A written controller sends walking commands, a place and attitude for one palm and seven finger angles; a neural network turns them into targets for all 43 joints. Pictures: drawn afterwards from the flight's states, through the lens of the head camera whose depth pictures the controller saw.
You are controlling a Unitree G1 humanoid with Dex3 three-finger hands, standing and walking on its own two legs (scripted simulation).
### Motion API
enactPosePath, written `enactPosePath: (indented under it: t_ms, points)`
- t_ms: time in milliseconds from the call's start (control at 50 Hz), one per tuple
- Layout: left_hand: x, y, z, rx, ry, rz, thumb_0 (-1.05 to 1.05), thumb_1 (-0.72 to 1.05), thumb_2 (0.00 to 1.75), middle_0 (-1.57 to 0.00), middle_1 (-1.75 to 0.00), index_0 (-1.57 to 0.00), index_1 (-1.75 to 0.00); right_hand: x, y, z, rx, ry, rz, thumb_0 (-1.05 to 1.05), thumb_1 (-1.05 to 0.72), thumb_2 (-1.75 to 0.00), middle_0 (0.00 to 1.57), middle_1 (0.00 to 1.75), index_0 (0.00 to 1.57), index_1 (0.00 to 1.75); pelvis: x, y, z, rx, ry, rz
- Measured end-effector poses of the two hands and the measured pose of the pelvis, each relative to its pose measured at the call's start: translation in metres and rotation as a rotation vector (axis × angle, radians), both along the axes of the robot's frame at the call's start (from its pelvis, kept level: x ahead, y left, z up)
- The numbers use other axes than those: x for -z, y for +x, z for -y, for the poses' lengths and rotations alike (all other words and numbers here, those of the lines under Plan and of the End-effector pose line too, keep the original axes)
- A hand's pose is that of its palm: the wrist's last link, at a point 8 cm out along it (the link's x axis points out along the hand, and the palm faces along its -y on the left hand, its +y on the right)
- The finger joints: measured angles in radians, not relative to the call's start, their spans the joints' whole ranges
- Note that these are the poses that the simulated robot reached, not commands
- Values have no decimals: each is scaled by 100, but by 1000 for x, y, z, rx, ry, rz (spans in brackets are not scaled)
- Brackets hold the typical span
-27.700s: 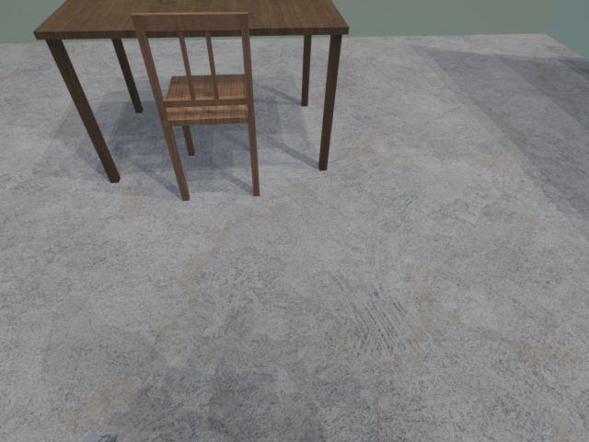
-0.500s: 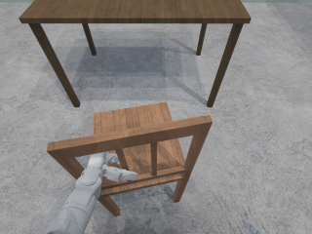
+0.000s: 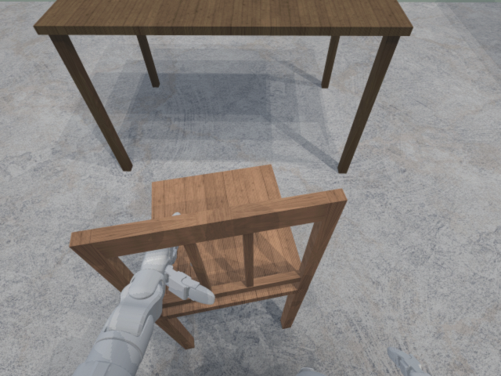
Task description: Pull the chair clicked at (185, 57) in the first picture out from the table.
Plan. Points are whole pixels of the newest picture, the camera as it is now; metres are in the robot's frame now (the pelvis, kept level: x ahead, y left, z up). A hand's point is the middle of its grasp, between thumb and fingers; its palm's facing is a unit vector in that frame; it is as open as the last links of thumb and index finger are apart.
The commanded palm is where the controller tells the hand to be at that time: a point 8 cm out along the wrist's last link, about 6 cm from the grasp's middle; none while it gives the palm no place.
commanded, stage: draw the fingers out of the gap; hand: left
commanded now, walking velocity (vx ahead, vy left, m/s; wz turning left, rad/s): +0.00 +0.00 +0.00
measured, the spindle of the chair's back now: (199, 269) +0.32 +0.10 -0.08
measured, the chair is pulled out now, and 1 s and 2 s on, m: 0.61 0.61 0.61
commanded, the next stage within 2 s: draw the hand back to the body in 0.72 s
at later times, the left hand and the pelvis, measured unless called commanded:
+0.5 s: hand (175, 310) +0.23 +0.12 -0.03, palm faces -0.08 -0.99 -0.14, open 17.5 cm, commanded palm +0.21 +0.17 -0.02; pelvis -0.01 -0.01 -0.01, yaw +2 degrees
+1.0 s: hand (155, 335) +0.19 +0.13 +0.02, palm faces +0.02 -1.00 +0.00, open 17.5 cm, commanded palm +0.16 +0.19 +0.02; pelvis -0.01 +0.00 -0.03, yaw +2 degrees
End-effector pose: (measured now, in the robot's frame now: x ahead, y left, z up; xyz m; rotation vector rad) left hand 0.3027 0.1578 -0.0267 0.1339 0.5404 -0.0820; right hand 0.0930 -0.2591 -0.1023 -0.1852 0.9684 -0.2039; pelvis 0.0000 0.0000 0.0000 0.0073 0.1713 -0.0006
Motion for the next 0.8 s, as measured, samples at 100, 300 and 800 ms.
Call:
enactPosePath:
  t_ms: [100,300,800]
  points:
    - [-7,-2,-16,-41,22,39,-1,-54,20,-1,-2,-1,-2,-7,9,6,6,-19,35,1,-91,-90,20,30,20,30,0,1,4,4,1,5]
    - [1,-59,-15,-9,3,-41,-1,-54,20,0,0,0,-1,-13,39,1,-43,-5,133,1,-91,-90,20,30,20,30,2,3,3,-15,-3,16]
    - [-9,-130,-23,-52,28,-5,-1,-54,20,-1,0,-1,-1,-19,56,-15,-105,-10,268,2,-91,-90,20,30,20,30,14,-9,7,-38,-3,31]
